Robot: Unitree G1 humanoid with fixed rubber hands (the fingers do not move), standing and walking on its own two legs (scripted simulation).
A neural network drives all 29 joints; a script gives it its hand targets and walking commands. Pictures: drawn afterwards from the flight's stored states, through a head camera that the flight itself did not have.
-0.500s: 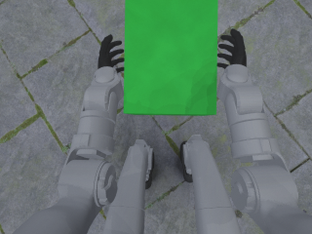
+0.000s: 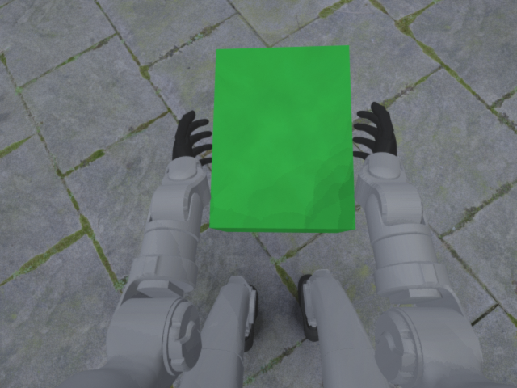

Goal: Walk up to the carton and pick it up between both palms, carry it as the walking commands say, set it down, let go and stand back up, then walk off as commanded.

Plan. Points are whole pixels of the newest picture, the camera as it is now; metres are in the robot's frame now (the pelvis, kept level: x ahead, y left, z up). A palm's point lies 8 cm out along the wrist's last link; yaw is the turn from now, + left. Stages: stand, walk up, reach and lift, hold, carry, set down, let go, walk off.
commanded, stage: reach and lift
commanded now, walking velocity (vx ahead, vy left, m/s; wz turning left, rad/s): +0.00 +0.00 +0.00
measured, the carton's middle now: (281, 148) +0.49 -0.01 -0.11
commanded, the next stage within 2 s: hold in 1.92 s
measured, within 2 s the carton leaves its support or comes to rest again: neither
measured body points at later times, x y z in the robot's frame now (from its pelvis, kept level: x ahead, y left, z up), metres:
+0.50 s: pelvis +0.10 +0.00 +0.07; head +0.09 +0.01 +0.52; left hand +0.44 +0.15 +0.07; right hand +0.43 -0.15 +0.09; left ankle +0.12 +0.12 -0.66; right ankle +0.15 -0.10 -0.66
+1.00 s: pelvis +0.10 +0.00 +0.08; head +0.03 +0.00 +0.53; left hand +0.42 +0.14 +0.12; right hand +0.41 -0.15 +0.13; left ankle +0.12 +0.12 -0.66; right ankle +0.15 -0.10 -0.66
